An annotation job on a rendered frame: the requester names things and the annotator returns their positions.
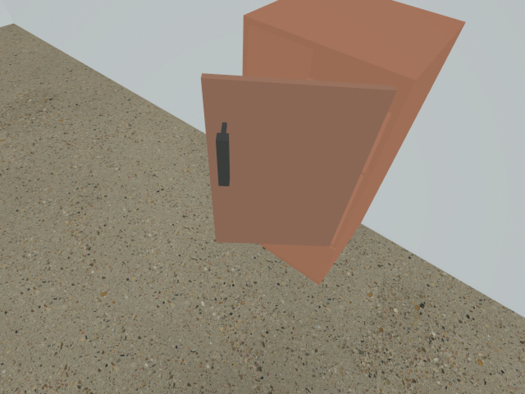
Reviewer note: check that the handle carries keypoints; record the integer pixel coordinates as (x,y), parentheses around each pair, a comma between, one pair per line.
(223,156)

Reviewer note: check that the cupboard door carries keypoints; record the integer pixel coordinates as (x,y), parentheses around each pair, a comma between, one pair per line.
(297,150)

